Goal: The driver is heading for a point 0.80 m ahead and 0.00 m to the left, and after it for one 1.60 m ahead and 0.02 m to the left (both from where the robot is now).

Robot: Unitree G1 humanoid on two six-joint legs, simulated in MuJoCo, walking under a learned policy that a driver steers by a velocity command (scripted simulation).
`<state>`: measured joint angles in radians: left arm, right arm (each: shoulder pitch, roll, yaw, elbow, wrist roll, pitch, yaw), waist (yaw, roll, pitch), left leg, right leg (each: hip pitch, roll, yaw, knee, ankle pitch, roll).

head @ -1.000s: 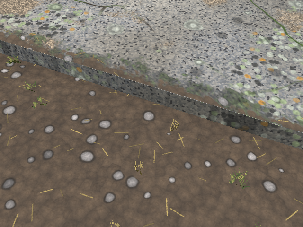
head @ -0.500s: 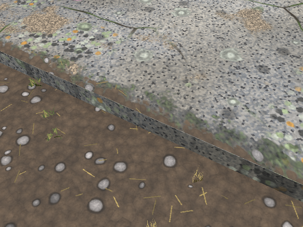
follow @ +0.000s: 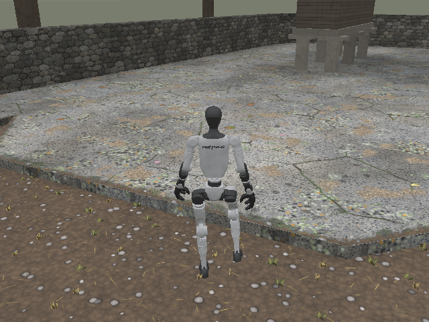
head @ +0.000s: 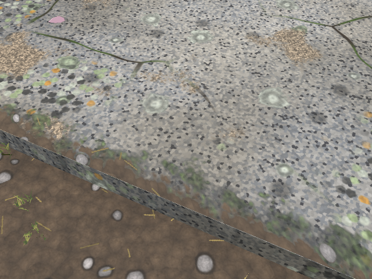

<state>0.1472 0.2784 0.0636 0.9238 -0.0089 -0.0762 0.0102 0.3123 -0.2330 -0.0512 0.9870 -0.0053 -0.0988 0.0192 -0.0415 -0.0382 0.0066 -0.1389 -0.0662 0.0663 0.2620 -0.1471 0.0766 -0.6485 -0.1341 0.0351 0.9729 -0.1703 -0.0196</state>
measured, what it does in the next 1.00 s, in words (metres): walks ahead: right foot, then left foot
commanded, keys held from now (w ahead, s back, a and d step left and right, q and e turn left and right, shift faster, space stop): w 1.00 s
